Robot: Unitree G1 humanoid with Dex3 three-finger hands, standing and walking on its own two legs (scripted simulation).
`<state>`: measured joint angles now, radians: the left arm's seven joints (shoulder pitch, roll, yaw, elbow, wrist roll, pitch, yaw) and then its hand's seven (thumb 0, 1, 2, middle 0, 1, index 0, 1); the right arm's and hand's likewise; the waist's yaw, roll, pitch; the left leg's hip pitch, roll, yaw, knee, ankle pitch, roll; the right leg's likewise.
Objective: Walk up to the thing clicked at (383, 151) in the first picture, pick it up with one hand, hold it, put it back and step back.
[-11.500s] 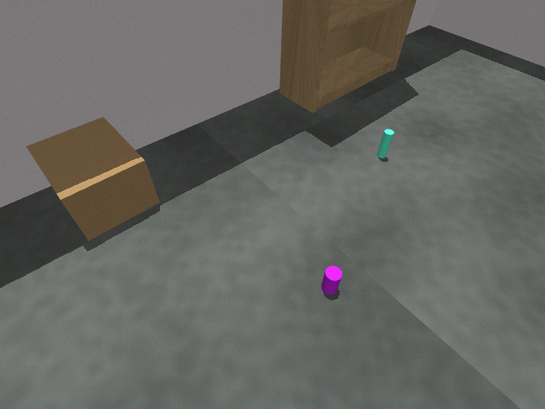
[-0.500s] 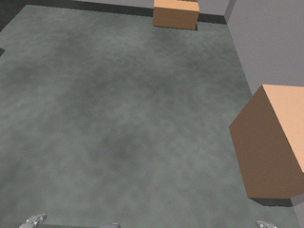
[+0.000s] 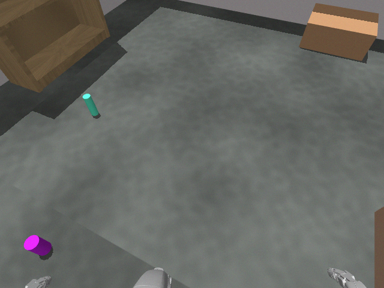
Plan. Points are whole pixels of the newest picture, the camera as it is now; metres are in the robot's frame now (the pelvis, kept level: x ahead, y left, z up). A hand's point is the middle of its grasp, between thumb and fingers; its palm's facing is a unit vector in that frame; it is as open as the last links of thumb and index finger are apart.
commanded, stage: walk up
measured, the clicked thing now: (90, 105) +1.29 +0.77 -0.68
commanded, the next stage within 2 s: stand in 1.36 s
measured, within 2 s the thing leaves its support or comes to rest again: neither
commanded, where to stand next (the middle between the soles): +0.06 +0.03 m, yaw +22 degrees
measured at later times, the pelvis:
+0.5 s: pelvis +0.00 +0.00 -0.01, yaw +16 degrees
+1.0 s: pelvis +0.00 +0.01 -0.01, yaw +23 degrees
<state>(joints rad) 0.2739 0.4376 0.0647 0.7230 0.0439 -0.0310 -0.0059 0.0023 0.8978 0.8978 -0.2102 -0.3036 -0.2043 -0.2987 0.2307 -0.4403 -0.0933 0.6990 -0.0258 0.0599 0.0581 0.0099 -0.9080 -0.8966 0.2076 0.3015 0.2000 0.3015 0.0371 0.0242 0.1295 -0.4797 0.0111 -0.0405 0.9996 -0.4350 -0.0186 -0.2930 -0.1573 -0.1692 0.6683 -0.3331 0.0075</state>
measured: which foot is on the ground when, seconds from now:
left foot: up 0.00-0.08, down 0.10-0.40, up 0.42-0.66, down 0.68-1.00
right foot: down 0.00-0.12, up 0.14-0.36, down 0.38-1.00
